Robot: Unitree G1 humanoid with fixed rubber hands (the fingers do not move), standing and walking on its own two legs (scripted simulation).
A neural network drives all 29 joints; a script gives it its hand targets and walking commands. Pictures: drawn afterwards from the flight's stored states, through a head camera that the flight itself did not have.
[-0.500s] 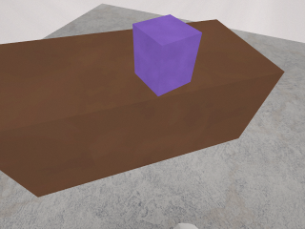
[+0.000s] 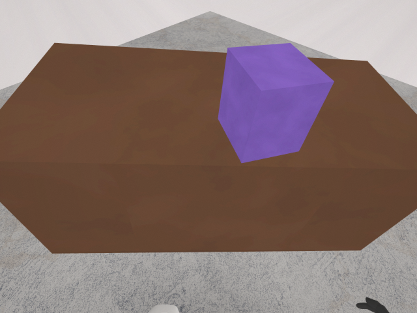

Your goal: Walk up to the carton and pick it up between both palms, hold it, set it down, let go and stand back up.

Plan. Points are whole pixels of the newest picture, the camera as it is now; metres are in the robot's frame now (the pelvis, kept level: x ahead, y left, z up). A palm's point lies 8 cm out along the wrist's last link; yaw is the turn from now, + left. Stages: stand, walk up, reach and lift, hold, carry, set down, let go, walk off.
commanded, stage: walk up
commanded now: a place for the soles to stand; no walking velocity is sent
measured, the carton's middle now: (265, 103) +0.67 -0.11 +0.04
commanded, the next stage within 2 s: none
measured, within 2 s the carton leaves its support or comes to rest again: neither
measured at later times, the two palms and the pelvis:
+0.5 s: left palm (148, 252) +0.25 +0.16 -0.10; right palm out of the picture +0.25 -0.48 -0.11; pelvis +0.16 -0.15 -0.04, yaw +5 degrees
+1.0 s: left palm (170, 254) +0.25 +0.11 -0.10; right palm (389, 195) +0.45 -0.45 -0.06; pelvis +0.26 -0.19 +0.01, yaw +12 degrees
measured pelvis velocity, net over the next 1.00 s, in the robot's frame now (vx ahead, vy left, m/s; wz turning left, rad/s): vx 0.26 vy -0.19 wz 0.20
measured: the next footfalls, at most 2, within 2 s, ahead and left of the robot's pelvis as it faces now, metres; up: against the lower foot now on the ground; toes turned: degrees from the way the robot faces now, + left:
right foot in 0.38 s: +0.31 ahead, -0.28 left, +0.00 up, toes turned +6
left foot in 0.74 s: +0.29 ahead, -0.06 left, +0.00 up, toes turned +10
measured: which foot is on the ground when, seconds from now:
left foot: down 0.00-0.40, up 0.42-0.72, down 0.74-1.00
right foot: down 0.00-0.00, up 0.02-0.36, down 0.38-1.00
